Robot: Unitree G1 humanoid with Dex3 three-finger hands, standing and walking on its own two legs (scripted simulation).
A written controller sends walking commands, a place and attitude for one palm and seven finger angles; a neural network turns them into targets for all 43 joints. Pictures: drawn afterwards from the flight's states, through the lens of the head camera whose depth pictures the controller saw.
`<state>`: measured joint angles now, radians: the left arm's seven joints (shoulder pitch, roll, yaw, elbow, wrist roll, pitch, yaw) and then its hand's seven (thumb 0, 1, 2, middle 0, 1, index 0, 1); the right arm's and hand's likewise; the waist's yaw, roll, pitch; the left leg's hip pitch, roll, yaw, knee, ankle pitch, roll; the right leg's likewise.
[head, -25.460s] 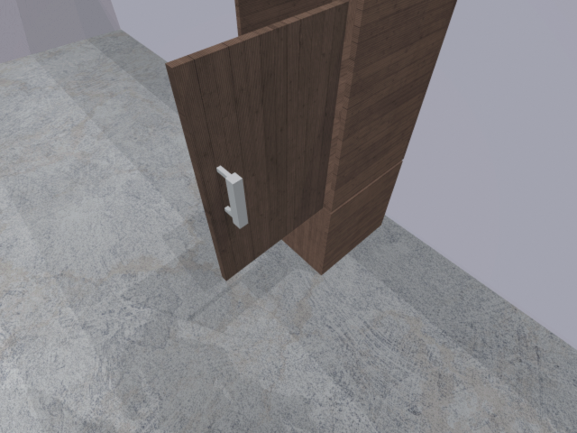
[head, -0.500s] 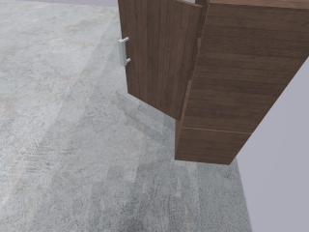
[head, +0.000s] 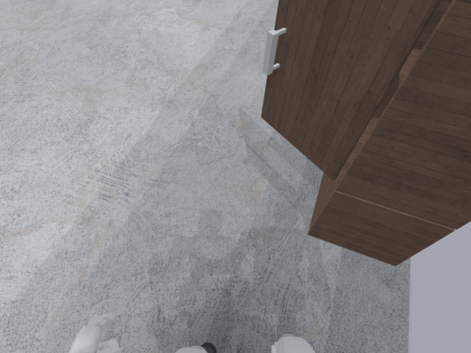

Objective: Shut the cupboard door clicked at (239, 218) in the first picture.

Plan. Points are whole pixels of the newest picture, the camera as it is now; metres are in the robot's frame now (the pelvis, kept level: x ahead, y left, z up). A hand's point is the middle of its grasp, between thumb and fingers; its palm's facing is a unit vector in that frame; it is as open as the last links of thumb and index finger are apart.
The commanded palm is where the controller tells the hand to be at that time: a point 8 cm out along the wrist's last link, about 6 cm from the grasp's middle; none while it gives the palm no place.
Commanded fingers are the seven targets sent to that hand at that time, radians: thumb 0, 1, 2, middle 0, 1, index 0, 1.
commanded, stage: walk to a spot facing it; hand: left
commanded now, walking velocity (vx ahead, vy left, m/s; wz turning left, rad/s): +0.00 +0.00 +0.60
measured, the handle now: (275, 51) +0.92 -0.10 -0.03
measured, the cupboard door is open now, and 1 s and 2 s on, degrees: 59 59 59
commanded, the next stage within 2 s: none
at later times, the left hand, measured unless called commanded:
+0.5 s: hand out of the picture -0.02 +0.14 -0.16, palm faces +0.36 -0.89 -0.29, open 7.4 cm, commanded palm none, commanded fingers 0.00 0.90 0.90 -0.20 -0.30 -0.20 -0.30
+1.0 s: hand out of the picture +0.01 +0.16 -0.16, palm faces +0.59 -0.75 -0.28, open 7.4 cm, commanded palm none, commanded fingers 0.00 0.90 0.90 -0.20 -0.30 -0.20 -0.30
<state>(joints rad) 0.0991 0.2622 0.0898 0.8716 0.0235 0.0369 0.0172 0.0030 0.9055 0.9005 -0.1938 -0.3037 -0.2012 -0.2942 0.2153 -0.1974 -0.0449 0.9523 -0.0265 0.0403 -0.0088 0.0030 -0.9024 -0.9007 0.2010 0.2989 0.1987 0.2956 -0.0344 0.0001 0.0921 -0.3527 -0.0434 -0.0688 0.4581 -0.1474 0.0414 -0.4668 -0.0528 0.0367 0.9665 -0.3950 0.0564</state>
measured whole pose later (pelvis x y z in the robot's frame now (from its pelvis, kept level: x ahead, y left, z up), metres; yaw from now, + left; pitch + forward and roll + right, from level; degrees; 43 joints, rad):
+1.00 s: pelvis +0.06 -0.07 -0.02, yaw +38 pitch +0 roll +0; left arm 0.21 0.23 0.05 0.83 0.03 -0.01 -0.01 0.00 0.90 0.90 -0.20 -0.30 -0.20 -0.29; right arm 0.21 -0.25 -0.07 0.90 -0.02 0.07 0.01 0.01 -0.90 -0.90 0.20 0.30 0.20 0.30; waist -0.02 0.04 0.05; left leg -0.42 -0.02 -0.10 0.93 -0.50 0.00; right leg -0.30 -0.05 -0.09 0.63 -0.33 0.02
